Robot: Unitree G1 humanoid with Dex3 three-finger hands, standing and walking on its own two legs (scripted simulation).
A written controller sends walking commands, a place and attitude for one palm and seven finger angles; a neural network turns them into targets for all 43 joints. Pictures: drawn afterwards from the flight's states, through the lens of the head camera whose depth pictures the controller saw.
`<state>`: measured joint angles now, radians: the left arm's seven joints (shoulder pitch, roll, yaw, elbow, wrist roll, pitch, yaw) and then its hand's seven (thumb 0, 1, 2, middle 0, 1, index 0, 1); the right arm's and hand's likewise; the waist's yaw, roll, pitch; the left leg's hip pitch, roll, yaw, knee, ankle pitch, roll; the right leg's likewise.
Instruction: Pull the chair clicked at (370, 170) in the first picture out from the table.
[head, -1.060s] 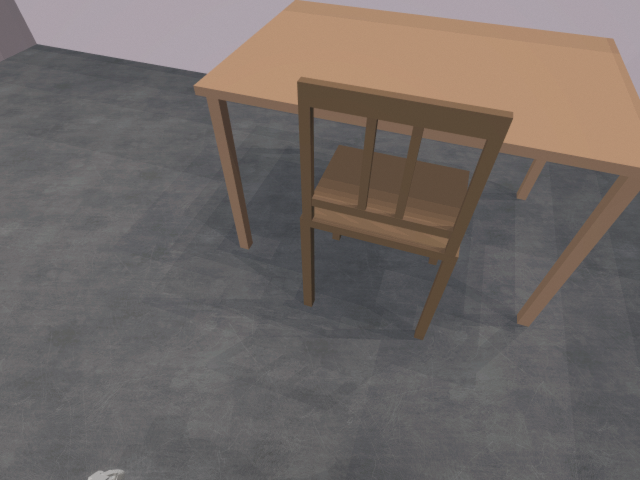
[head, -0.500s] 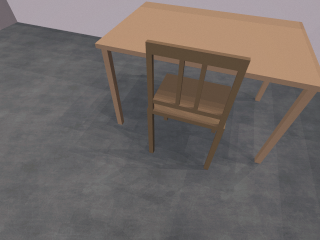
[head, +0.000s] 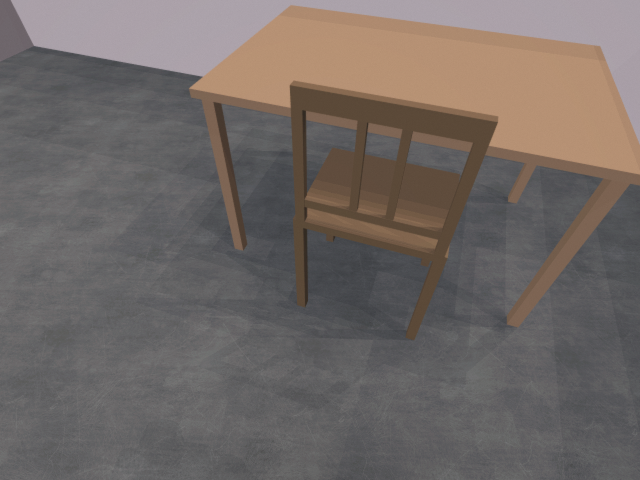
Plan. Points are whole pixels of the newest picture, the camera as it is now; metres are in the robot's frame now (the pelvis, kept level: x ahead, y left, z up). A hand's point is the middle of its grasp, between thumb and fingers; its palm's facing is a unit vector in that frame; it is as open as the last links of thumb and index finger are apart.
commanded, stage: look at it before walking up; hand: left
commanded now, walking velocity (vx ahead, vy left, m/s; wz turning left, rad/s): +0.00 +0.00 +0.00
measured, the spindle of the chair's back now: (357, 168) +0.81 -0.05 -0.10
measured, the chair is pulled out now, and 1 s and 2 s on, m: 0.00 0.00 0.00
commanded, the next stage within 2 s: turn to face it in 0.38 s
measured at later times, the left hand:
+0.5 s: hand out of the picture +0.07 +0.24 -0.16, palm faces -0.01 -0.94 -0.33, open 7.4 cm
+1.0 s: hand out of the picture +0.06 +0.18 -0.18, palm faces -0.13 -0.96 -0.24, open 7.4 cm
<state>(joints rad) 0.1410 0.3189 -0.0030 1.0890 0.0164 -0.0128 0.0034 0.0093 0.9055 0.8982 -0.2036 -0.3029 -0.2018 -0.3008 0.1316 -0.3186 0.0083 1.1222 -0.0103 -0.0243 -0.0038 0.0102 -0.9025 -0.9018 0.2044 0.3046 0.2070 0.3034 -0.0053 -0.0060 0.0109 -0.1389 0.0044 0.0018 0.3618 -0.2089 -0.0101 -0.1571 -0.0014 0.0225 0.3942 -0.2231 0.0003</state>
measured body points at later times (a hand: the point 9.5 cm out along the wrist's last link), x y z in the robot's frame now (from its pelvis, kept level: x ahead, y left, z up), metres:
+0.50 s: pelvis +0.00 +0.00 +0.00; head +0.01 +0.00 +0.45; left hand +0.07 +0.29 -0.13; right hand +0.08 -0.29 -0.14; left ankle -0.01 +0.13 -0.75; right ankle -0.01 -0.12 -0.75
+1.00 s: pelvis -0.02 +0.00 -0.02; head +0.01 -0.01 +0.43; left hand +0.06 +0.23 -0.16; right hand -0.01 -0.26 -0.17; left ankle -0.01 +0.13 -0.75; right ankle -0.01 -0.12 -0.75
